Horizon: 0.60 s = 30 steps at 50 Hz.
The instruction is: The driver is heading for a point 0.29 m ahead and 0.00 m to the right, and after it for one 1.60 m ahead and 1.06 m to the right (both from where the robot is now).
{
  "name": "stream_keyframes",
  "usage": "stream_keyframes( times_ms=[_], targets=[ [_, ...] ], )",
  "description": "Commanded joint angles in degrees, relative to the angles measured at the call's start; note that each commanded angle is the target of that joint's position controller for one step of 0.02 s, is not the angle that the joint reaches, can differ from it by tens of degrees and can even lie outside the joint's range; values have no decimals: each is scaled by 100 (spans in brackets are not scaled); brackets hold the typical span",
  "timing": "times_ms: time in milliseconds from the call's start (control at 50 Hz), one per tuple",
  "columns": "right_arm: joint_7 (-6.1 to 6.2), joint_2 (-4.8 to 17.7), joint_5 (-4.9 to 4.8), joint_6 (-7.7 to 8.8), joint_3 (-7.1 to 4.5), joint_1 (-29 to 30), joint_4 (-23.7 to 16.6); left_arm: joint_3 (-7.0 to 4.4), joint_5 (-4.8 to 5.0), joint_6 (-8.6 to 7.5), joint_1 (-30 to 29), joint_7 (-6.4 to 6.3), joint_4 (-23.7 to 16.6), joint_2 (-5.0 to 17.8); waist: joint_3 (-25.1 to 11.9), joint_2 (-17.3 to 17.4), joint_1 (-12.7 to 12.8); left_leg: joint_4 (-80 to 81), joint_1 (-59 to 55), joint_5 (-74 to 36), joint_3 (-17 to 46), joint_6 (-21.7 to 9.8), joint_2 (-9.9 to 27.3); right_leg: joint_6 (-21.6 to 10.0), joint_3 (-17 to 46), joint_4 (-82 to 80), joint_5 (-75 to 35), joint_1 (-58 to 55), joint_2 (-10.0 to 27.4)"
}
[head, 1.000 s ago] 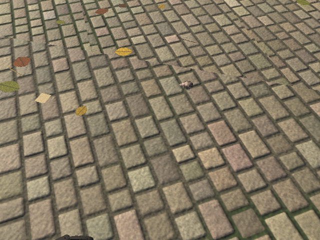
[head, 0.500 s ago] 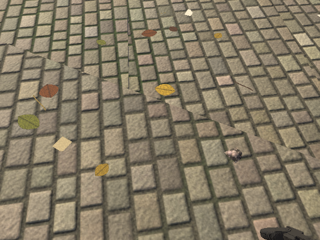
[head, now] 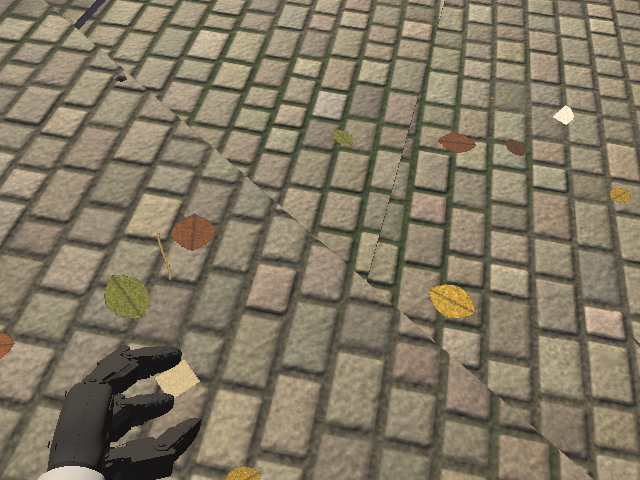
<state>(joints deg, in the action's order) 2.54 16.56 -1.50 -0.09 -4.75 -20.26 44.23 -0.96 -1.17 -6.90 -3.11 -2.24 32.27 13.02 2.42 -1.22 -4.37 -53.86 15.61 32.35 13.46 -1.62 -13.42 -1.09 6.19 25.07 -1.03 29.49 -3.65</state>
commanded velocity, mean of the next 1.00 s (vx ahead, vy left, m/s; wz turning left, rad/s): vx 0.11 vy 0.00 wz -0.37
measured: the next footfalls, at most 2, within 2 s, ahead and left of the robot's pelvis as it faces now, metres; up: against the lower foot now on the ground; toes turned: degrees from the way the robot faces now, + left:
left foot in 0.28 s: +0.14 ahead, +0.13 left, +0.00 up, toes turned +5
right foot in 0.66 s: +0.21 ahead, -0.14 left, +0.00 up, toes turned -15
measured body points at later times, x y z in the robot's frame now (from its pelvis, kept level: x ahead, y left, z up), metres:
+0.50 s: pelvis +0.11 +0.01 +0.03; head +0.14 +0.02 +0.48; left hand +0.21 +0.29 -0.08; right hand +0.28 -0.24 -0.06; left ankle +0.10 +0.13 -0.71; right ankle +0.14 -0.12 -0.63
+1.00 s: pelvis +0.18 -0.04 +0.03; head +0.21 -0.06 +0.48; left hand +0.44 +0.14 -0.06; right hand +0.17 -0.34 -0.08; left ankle +0.29 +0.08 -0.66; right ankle +0.17 -0.13 -0.71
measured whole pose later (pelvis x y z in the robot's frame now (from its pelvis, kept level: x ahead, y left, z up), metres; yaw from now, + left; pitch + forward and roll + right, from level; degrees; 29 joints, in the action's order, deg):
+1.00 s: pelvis +0.18 -0.04 +0.03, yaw -29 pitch +3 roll +0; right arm 1.4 16.7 2.5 0.7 -2.1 -13.1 40.1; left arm -4.6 -2.2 -5.1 14.5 3.3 35.5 16.5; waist 0.7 0.3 0.9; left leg -51.5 30.6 18.5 5.0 3.9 0.2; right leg -3.5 11.3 26.9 10.3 18.5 -8.1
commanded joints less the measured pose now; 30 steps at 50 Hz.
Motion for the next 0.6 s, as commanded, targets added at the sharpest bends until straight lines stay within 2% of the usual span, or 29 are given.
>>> stream_keyframes(
  times_ms=[20, 40, 60, 80, 100, 120, 140, 160, 200, 220, 240, 260, 280, 300, 320, 340, 360, 380, 400, 440, 480, 520, 560, 600],
  targets=[
    [-261, 531, -3, 45, 64, -1089, -857, -370, -136, 156, 1625, -51, 30, 1151, -3394, -1312, 226, -4002, 2672, 951, 61, 584, 749, -2297, 3766, 516, -3995, -5210, 3881],
    [-254, 870, -107, -71, -38, -458, -824, -351, -32, 194, 1151, -103, -166, 766, -2673, -823, 423, -4091, 3172, 321, -193, 637, 1273, -2080, 3129, 178, -1686, -4611, 3204],
    [-186, 965, -11, -164, -73, 192, -886, -233, 16, 294, 1008, -154, -208, 506, -1893, -110, 575, -3711, 3002, -196, -488, 682, 1380, -1612, 2266, -131, -672, -3462, 2522],
    [-130, 828, 6, -254, -65, 450, -989, -180, -11, 380, 826, -152, -194, 556, -1235, 86, 441, -3260, 2658, -365, -596, 720, 1401, -1416, 1720, -391, -536, -2363, 2071],
    [-154, 534, -1, -283, 26, 345, -1037, -231, 12, 436, 766, -115, -49, 711, -873, 85, 225, -2496, 2226, -499, -750, 643, 1494, -1203, 1230, -627, 220, -1518, 1705],
    [-197, 244, 2, -245, 126, 260, -1060, -307, 31, 442, 810, -63, 45, 892, -771, -110, 146, -1776, 1703, -538, -1047, 547, 1482, -1066, 772, -880, 803, -885, 1413],
    [-233, 62, 18, -163, 206, 219, -1050, -389, 84, 432, 878, 10, 119, 1071, -817, -324, 157, -1086, 1219, -452, -1295, 438, 1443, -1060, 468, -1110, 1299, -546, 1257],
    [-244, -17, 71, -79, 267, 436, -1064, -429, 134, 418, 909, 81, 176, 1123, -809, -362, 263, -305, 756, -460, -1340, 319, 1418, -1136, 343, -1168, 1085, -344, 1164],
    [-240, -45, 111, 58, 309, 538, -964, -383, 155, 382, 1116, 207, 343, 929, -982, -456, 356, 880, 286, -1157, -1245, 235, 1383, -1332, 459, -927, 62, -656, 1266],
    [-232, -37, 122, 102, 305, 406, -905, -347, 168, 385, 1107, 253, 387, 857, -1056, -514, 226, 1548, -50, -1679, -1294, 208, 1332, -1320, 465, -709, -315, -757, 1276],
    [-231, 5, 153, 128, 277, 226, -839, -314, 204, 412, 1118, 281, 414, 794, -1113, -520, 65, 2287, -571, -2331, -1445, 152, 1200, -1206, 420, -458, -346, -700, 1221],
    [-219, 165, 211, 131, 223, 215, -880, -253, 244, 417, 1276, 289, 462, 617, -1124, -487, 17, 2663, -1139, -2496, -1386, 44, 1227, -857, 402, -208, 188, -401, 1031],
    [-174, 564, 325, 101, 126, 74, -992, -160, 203, 396, 1348, 320, 437, 322, -1232, -59, -17, 2875, -1784, -2496, -560, -242, 2095, -307, 252, 424, 1791, 169, 650],
    [-127, 1289, 474, 10, -45, 232, -1095, -112, 216, 366, 1297, 330, 157, 207, -1082, 1527, 123, 3385, -1418, -2629, 833, -1015, 3603, 74, -447, 1589, 3347, 988, 7],
    [-95, 1280, 491, -2, -120, 272, -1077, -333, 243, 384, 1164, 273, 97, 895, -835, 1524, -65, 3667, -806, -2312, 1025, -1482, 3818, 236, -372, 2909, 3544, 1129, 320],
    [-89, 1004, 408, 30, -43, 571, -1119, -452, 309, 461, 1354, 223, 157, 1127, -561, 1333, 103, 3669, -714, -2122, 736, -1370, 3595, 273, -337, 3603, 3302, 1409, 403],
    [-91, 764, 291, 70, 19, 926, -1147, -486, 296, 575, 1657, 159, 301, 1082, -406, 1204, 297, 3658, -695, -2199, 286, -1128, 3307, 359, -331, 3996, 3004, 1579, 496],
    [-72, 578, 220, 106, 65, 1200, -1183, -520, 245, 681, 1874, 99, 402, 1080, -345, 1200, 397, 3648, -669, -2568, -89, -986, 3187, 474, -308, 4295, 2711, 1653, 568],
    [-46, 489, 222, 132, 92, 1334, -1181, -523, 212, 758, 1992, 74, 429, 1005, -306, 1070, 481, 3630, -518, -3208, -432, -963, 3139, 583, -341, 4604, 2472, 1544, 612],
    [-1, 417, 251, 146, 73, 1441, -1127, -476, 214, 821, 1941, 68, 334, 791, -353, 800, 540, 3612, -522, -3643, -978, -912, 3065, 702, -475, 4443, 2018, 1414, 745],
    [53, 465, 227, 102, 17, 1366, -1023, -377, 205, 831, 1639, 156, 161, 560, -429, 714, 413, 3458, -709, -3702, -1364, -867, 3009, 697, -604, 3580, 1689, 1200, 882],
    [75, 646, 195, 46, -75, 1308, -934, -303, 186, 822, 1399, 307, -12, 426, -566, 818, 309, 3304, -740, -3859, -1589, -869, 3102, 583, -761, 2729, 1610, 723, 913],
    [45, 807, 137, 29, -158, 1267, -833, -347, 196, 826, 1385, 424, -93, 579, -675, 938, 292, 3127, -792, -4180, -1682, -849, 3247, 423, -1000, 2195, 1681, 274, 782],
    [-2, 839, 29, 49, -204, 1287, -750, -412, 231, 844, 1501, 489, -122, 708, -679, 993, 359, 2819, -923, -4388, -1764, -699, 3354, 212, -1161, 1630, 1655, -47, 658]
  ],
)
